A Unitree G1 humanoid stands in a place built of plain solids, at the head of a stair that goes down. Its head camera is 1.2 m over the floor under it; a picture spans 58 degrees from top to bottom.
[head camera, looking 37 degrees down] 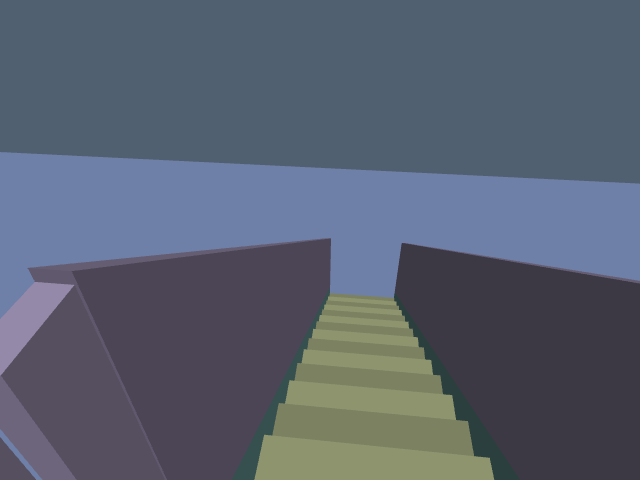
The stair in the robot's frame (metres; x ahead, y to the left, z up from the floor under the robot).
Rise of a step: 0.18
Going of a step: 0.25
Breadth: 0.83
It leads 6 degrees to the right of straight ahead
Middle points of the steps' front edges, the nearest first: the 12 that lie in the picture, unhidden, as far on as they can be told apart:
0.82 -0.20 -0.36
1.06 -0.23 -0.54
1.31 -0.25 -0.72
1.56 -0.28 -0.90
1.80 -0.30 -1.09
2.05 -0.33 -1.27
2.29 -0.36 -1.45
2.54 -0.38 -1.63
2.78 -0.41 -1.81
3.03 -0.43 -1.99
3.28 -0.46 -2.17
3.52 -0.48 -2.35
